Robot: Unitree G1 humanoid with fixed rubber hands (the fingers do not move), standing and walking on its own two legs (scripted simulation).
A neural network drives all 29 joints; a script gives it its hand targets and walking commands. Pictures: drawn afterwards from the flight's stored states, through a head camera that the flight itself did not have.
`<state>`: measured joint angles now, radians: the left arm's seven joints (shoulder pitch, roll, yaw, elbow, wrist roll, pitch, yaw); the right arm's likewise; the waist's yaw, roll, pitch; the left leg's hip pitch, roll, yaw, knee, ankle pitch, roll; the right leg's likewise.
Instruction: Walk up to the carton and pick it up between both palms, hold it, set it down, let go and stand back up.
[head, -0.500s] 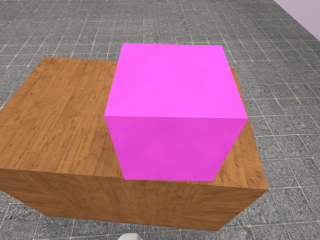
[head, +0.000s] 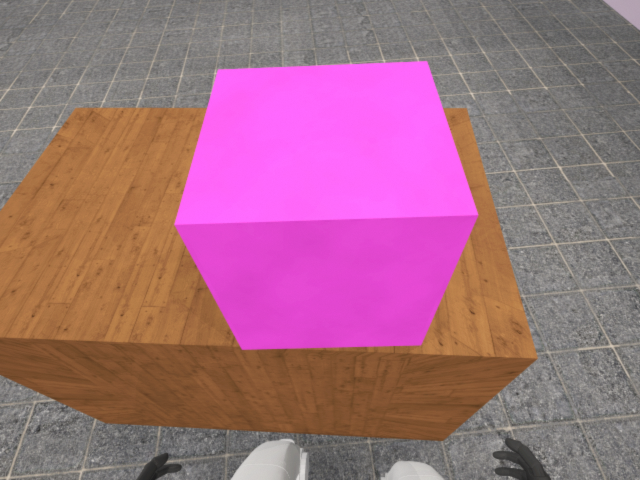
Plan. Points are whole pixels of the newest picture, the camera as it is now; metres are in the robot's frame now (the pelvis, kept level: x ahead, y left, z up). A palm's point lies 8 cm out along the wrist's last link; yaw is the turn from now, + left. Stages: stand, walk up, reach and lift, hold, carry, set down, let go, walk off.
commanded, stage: walk up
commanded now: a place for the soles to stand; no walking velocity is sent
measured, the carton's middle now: (326, 217) +0.43 +0.01 +0.05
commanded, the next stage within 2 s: reach and lift in 1.82 s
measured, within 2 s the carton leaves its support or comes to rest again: neither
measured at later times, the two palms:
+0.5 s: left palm out of the picture +0.00 +0.27 -0.11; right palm out of the picture +0.05 -0.21 -0.10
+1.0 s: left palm out of the picture +0.01 +0.27 -0.11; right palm out of the picture -0.01 -0.25 -0.11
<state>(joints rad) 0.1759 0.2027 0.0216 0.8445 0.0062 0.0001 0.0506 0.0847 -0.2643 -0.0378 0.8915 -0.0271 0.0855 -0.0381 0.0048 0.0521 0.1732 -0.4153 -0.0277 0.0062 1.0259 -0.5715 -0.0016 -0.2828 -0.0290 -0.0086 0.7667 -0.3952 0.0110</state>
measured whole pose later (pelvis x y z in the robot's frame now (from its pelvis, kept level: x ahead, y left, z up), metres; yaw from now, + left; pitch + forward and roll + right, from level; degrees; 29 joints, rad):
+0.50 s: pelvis -0.04 +0.02 +0.02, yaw +0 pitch -4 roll +0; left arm 0.28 0.25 -0.04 0.92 0.00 -0.01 0.01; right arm 0.18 -0.22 0.01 0.93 0.01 0.02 0.01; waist 0.02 -0.01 0.06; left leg -0.24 -0.02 0.00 0.58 -0.27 0.01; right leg -0.27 -0.04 0.07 0.57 -0.22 0.05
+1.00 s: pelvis -0.04 +0.01 +0.02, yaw -1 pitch -2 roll +1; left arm 0.26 0.26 -0.04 0.97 0.00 -0.01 0.01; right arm 0.26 -0.26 0.03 1.00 0.01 0.00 0.00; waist -0.01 -0.01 0.05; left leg -0.26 0.00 -0.01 0.55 -0.25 -0.01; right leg -0.31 -0.02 0.09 0.56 -0.21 0.04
